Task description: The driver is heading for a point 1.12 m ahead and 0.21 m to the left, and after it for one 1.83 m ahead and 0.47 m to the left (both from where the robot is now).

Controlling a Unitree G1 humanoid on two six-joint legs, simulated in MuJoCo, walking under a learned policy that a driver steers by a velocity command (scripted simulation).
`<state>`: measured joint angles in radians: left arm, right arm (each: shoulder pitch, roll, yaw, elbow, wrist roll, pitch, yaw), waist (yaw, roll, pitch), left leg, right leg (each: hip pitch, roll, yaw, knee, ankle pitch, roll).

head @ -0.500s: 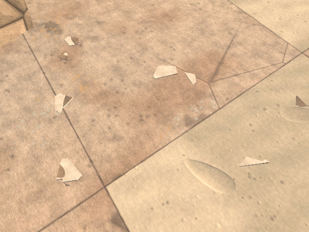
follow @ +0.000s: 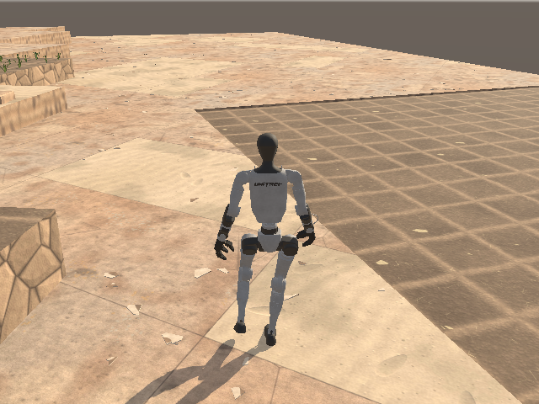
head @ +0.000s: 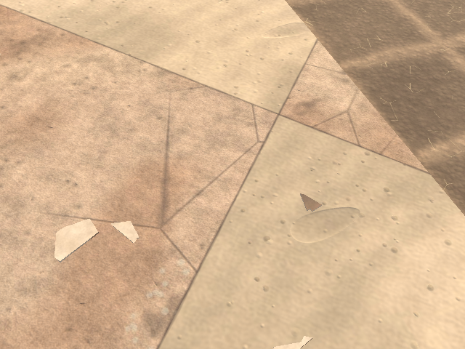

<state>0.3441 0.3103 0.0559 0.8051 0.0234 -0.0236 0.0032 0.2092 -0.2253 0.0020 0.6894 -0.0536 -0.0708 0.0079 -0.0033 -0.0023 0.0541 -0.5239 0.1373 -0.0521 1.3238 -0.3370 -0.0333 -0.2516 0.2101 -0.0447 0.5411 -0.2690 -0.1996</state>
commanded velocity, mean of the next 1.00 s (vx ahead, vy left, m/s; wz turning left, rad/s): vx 1.00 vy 0.00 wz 0.12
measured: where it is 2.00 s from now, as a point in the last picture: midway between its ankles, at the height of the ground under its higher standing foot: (219, 112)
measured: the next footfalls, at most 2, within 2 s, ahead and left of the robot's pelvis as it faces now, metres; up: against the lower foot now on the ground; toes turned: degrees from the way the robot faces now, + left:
left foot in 0.26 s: +0.49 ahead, +0.15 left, +0.00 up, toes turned -2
right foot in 0.72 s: +0.90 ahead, -0.12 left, +0.00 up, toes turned -3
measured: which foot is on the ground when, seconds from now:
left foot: up 0.00-0.24, down 0.26-0.70, up 0.72-1.00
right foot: down 0.00-0.28, up 0.30-0.70, down 0.72-1.00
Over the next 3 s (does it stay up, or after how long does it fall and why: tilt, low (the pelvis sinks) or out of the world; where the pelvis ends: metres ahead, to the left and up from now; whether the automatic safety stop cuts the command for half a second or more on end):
stays up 1.38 0.02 0.02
